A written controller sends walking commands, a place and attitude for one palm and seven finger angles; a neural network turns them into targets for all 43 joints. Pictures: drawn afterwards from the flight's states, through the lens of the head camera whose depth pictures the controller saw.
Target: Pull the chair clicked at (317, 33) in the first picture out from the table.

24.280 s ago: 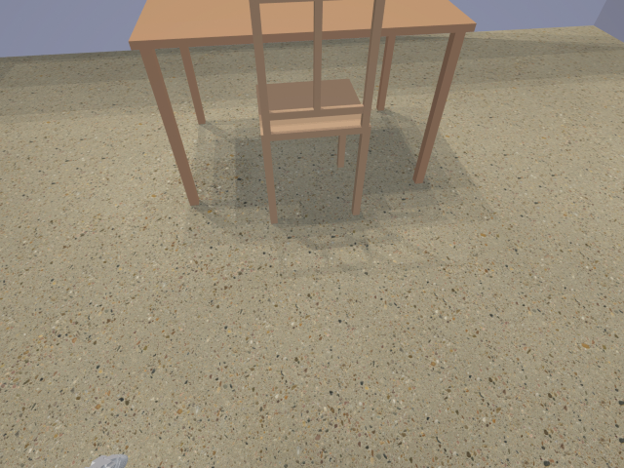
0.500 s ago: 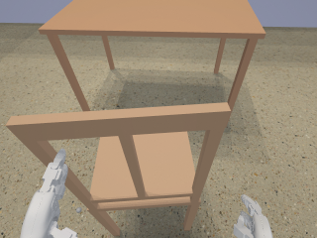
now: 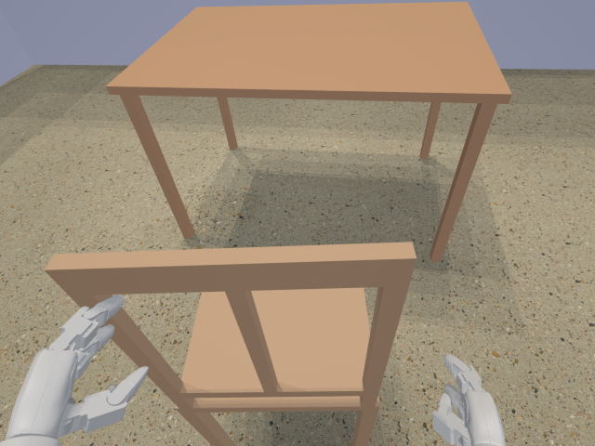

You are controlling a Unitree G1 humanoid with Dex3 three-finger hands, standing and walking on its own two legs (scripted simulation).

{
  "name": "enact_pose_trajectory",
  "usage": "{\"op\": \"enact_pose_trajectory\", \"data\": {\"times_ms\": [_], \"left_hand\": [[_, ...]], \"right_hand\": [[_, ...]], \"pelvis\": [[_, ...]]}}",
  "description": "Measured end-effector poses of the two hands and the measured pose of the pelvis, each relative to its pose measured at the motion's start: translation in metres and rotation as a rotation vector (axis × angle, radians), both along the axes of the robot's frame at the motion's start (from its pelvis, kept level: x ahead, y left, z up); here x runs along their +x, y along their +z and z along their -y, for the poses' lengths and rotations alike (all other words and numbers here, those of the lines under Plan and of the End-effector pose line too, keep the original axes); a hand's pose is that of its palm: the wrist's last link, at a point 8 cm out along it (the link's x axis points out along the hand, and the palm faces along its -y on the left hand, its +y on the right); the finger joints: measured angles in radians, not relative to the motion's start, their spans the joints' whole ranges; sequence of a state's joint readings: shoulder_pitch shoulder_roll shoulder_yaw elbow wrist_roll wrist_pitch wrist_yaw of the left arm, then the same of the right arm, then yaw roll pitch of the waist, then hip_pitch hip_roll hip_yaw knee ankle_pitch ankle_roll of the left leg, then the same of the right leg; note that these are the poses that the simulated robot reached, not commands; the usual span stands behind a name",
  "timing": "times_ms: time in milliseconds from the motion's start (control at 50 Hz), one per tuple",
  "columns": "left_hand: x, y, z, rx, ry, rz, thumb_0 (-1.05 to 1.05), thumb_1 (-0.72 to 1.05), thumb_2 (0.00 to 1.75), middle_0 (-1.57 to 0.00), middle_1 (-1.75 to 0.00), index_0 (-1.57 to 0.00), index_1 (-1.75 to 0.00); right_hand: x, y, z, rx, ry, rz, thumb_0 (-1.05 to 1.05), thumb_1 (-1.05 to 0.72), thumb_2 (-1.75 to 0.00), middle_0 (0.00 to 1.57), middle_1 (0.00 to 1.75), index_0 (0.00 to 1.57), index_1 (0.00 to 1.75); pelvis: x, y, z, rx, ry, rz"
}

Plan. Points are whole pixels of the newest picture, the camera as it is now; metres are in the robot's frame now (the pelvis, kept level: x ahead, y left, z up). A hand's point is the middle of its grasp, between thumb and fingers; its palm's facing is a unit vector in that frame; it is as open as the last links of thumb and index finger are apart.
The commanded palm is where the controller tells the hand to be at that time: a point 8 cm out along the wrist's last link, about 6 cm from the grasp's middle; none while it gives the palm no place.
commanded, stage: draw the hand back to the body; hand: left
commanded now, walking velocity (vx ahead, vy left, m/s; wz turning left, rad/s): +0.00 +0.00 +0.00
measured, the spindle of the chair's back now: (257, 346) +0.27 +0.11 -0.04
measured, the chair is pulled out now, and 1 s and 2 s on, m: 0.61 0.61 0.61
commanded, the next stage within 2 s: step back with the hand held close in 0.48 s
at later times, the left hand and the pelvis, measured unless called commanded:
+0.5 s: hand (101, 377) +0.16 +0.24 +0.10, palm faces +0.27 -0.80 -0.54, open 6.5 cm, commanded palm +0.13 +0.29 +0.18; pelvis -0.01 -0.01 +0.00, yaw +0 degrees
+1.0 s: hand (68, 386) +0.14 +0.26 +0.10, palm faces +0.12 -0.79 -0.60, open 6.5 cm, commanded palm +0.09 +0.31 +0.18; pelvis -0.05 +0.01 +0.00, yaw -1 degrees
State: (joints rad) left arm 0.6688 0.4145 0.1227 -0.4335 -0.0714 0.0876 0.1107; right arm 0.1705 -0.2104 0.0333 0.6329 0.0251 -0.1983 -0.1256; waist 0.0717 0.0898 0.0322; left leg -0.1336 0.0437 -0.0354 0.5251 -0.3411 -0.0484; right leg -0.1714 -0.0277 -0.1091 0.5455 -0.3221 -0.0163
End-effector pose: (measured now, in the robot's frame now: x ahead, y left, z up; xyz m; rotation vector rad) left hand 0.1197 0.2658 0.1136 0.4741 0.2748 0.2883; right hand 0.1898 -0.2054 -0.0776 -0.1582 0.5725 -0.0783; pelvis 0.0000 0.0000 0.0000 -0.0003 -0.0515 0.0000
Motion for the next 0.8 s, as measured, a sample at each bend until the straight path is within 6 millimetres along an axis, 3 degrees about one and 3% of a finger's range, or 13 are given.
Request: {"op": "enact_pose_trajectory", "data": {"times_ms": [100, 300, 460, 640, 800], "left_hand": [[0.002, 0.014, -0.006, 0.054, 0.022, 0.028, 0.00, 0.59, 0.75, -0.36, -0.34, -0.41, -0.34], [0.004, 0.016, -0.009, 0.086, 0.053, 0.027, 0.01, 0.83, 0.87, -0.34, -0.36, -0.46, -0.39], [0.003, 0.014, -0.007, 0.082, 0.053, 0.033, 0.01, 0.88, 0.89, -0.32, -0.36, -0.43, -0.38], [0.003, 0.014, -0.010, 0.080, 0.034, 0.037, 0.01, 0.89, 0.90, -0.31, -0.36, -0.43, -0.38], [0.005, 0.016, -0.024, 0.093, -0.029, 0.037, 0.01, 0.89, 0.90, -0.34, -0.38, -0.45, -0.40]], "right_hand": [[0.001, -0.003, 0.004, 0.004, 0.021, -0.010, 0.01, -0.90, -0.90, 0.21, 0.30, 0.20, 0.30], [-0.009, -0.006, 0.022, -0.009, 0.016, -0.018, 0.01, -0.90, -0.90, 0.21, 0.30, 0.20, 0.30], [-0.016, -0.007, 0.031, -0.023, -0.007, -0.023, 0.01, -0.90, -0.90, 0.20, 0.30, 0.20, 0.30], [-0.017, -0.005, 0.026, -0.018, -0.008, -0.024, 0.01, -0.91, -0.90, 0.20, 0.30, 0.20, 0.30], [-0.029, -0.003, 0.019, -0.037, -0.017, -0.113, 0.01, -0.90, -0.90, 0.21, 0.30, 0.20, 0.30]], "pelvis": [[0.000, 0.001, 0.006, 0.002, 0.004, 0.012], [-0.006, 0.002, 0.014, 0.004, 0.000, 0.020], [-0.007, 0.002, 0.015, 0.004, -0.003, 0.019], [-0.008, 0.002, 0.011, 0.001, -0.005, 0.021], [-0.028, 0.005, 0.001, 0.000, -0.009, -0.018]]}}
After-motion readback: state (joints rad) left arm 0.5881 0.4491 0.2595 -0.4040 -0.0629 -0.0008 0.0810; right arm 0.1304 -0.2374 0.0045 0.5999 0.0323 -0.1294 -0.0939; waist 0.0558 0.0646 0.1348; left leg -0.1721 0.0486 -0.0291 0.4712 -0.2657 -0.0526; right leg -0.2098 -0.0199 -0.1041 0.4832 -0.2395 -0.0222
